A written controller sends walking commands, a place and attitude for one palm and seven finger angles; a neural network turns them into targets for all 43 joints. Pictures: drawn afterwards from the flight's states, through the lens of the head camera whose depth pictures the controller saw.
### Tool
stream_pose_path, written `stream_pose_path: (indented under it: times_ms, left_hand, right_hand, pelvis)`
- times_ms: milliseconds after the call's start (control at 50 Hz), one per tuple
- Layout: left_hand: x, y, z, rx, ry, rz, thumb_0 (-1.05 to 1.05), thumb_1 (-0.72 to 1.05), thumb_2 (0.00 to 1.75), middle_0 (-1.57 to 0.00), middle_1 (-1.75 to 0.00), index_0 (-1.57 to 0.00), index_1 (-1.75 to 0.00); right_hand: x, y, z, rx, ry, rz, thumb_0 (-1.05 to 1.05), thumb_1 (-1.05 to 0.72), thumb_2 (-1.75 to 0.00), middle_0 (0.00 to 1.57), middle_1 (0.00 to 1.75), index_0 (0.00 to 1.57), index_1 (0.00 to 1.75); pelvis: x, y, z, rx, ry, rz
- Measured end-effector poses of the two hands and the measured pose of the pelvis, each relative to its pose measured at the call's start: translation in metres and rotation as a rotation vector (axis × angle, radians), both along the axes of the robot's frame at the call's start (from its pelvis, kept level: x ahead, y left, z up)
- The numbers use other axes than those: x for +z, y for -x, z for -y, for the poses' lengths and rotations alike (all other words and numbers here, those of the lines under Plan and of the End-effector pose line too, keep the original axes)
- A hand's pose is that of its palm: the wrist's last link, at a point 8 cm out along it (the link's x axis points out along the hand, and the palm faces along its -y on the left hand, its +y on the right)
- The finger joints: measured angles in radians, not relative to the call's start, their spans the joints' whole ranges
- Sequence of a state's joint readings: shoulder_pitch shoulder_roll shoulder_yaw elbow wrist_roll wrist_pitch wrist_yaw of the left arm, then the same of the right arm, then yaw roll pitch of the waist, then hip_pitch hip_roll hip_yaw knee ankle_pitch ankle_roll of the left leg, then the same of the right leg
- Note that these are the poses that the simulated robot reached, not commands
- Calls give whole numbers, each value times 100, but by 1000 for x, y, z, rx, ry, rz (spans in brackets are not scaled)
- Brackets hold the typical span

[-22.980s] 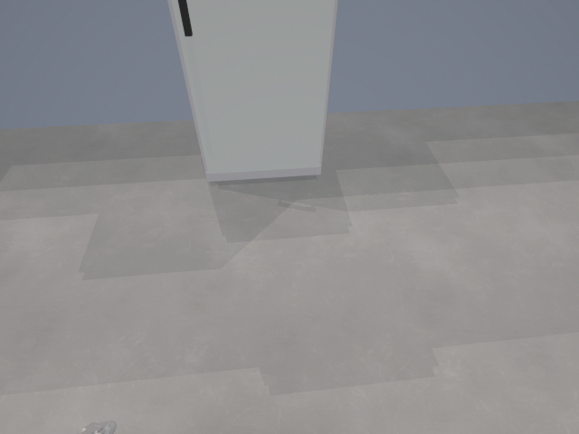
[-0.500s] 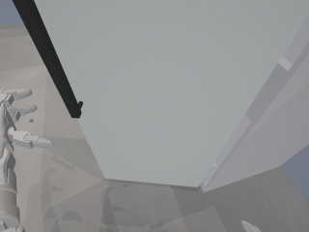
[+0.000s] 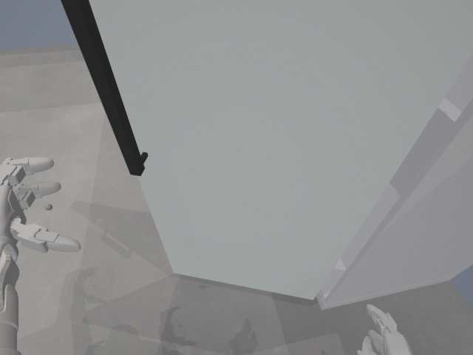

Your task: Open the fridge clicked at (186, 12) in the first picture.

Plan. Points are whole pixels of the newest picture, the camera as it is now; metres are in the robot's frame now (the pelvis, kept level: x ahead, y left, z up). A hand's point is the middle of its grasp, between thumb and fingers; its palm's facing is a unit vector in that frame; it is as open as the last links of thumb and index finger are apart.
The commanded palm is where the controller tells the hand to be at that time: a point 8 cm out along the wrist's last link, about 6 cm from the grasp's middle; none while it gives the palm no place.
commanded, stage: slip the hand off the handle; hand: left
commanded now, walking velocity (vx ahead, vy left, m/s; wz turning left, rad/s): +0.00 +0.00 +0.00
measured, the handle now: (111, 78) +0.47 +0.27 +0.22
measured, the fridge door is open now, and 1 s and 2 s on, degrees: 67 67 67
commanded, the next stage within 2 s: draw the hand back to the body in 0.16 s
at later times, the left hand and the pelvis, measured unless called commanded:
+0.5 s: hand (55, 199) +0.29 +0.31 +0.13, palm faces +0.13 -0.99 +0.00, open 14.7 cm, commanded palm +0.24 +0.36 +0.13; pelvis +0.00 +0.00 +0.00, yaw -2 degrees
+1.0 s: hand (28, 219) +0.24 +0.32 +0.15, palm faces +0.49 -0.83 -0.27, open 13.5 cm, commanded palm +0.19 +0.34 +0.16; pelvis +0.00 +0.02 +0.02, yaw -1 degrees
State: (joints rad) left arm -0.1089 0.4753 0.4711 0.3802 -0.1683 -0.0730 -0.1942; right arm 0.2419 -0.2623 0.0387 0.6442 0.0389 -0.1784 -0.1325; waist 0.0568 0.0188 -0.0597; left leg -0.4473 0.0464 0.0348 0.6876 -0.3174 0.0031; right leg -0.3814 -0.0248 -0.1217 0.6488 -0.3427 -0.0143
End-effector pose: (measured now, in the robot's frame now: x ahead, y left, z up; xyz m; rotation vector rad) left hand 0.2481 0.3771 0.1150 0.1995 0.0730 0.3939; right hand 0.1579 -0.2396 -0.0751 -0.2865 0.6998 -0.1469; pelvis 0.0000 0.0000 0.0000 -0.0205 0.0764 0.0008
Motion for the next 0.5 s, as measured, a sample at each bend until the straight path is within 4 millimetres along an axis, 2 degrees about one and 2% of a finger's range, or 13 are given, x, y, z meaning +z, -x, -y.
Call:
stream_pose_path:
  times_ms: [300,400,500]
  left_hand:
    - [3,-15,3,-33,-5,-9,-2,-55,20,-25,-115,-25,-115]
    - [7,-15,15,-212,175,138,-2,-55,20,-25,-115,-25,-115]
    - [11,-11,13,-271,188,114,-2,-55,20,-25,-115,-25,-115]
  right_hand:
    - [-12,34,24,-69,4,-62,1,-90,-90,20,30,20,30]
    - [-9,41,25,-101,12,-48,1,-90,-90,20,30,20,30]
    - [1,35,20,-101,1,27,1,-90,-90,20,30,20,30]
  pelvis:
    - [-3,2,7,-18,-6,-18]
    - [-2,0,4,-24,-2,2]
    - [-1,0,1,-34,-4,15]
